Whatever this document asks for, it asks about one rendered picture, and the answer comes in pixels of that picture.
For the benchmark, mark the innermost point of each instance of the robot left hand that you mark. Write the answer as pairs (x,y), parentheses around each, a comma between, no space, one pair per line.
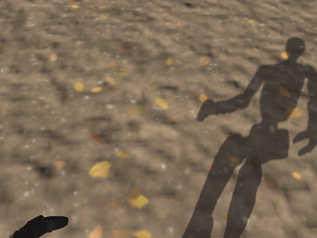
(39,226)

